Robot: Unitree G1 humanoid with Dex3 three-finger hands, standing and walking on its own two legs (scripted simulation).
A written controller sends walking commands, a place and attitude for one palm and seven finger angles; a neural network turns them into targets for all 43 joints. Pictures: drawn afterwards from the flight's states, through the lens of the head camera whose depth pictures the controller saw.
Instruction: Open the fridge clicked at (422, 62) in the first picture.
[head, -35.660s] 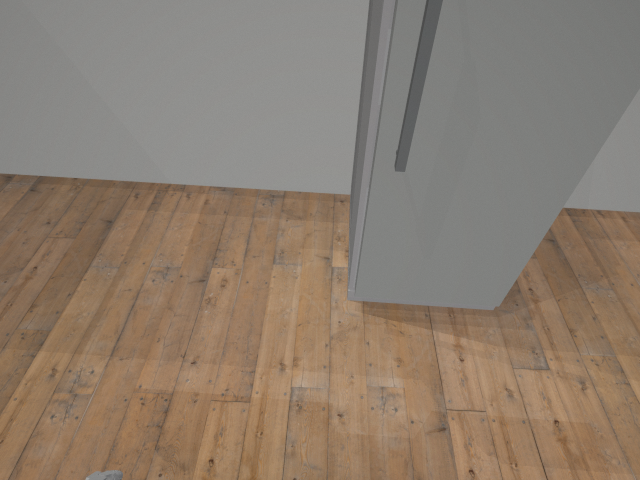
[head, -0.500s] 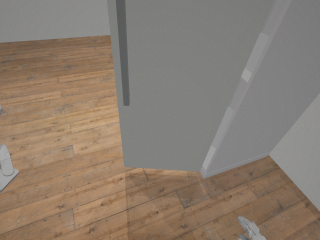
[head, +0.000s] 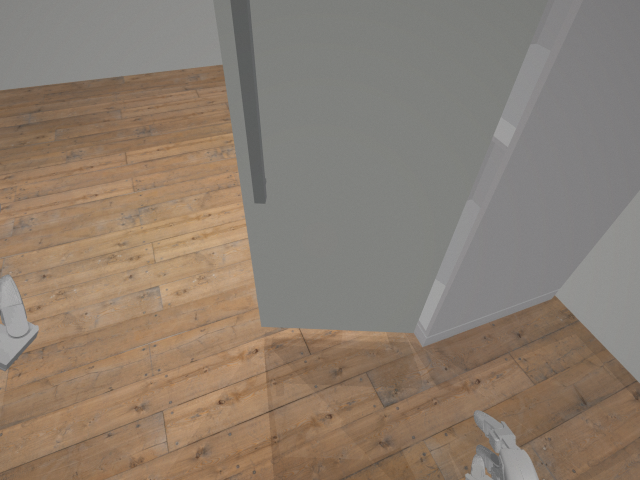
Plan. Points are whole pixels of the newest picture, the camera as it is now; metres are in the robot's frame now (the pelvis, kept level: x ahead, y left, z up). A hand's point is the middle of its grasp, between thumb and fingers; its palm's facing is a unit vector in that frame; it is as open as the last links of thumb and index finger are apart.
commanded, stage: stop stepping back and stand still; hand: left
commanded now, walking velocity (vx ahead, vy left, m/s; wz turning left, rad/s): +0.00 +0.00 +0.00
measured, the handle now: (251, 81) +0.68 +0.16 +0.18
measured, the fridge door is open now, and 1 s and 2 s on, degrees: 67 67 67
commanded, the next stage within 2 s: let the arm hang, fingers relaxed in 0.66 s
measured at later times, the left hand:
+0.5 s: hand (7, 343) +0.20 +0.29 +0.16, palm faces +0.42 -0.79 -0.44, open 7.4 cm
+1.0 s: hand out of the picture +0.08 +0.23 -0.14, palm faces -0.02 -0.96 -0.29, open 7.4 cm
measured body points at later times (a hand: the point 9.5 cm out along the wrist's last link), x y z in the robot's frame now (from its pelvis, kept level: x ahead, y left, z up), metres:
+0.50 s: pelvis -0.01 +0.02 +0.01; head +0.00 +0.04 +0.46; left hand +0.17 +0.33 +0.18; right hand +0.16 -0.21 -0.06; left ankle +0.03 +0.12 -0.73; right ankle -0.03 -0.10 -0.73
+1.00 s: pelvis -0.03 +0.03 +0.00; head -0.03 +0.02 +0.45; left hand +0.08 +0.28 -0.11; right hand +0.09 -0.24 -0.12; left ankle +0.03 +0.12 -0.73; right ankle -0.03 -0.10 -0.73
